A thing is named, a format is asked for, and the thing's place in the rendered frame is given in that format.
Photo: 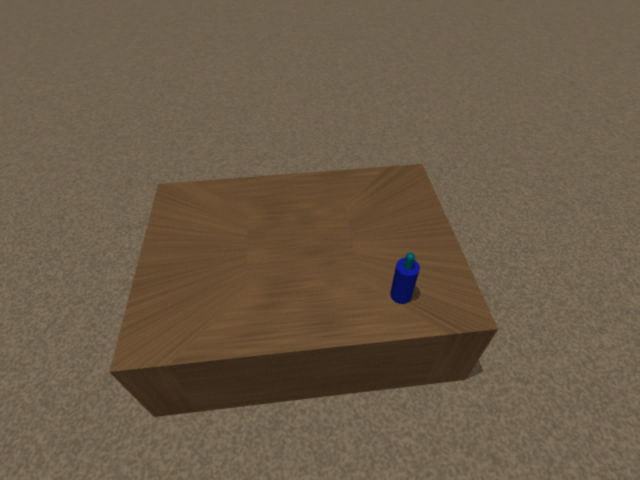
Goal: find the bottle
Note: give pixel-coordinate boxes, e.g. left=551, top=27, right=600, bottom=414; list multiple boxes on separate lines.
left=390, top=253, right=420, bottom=304

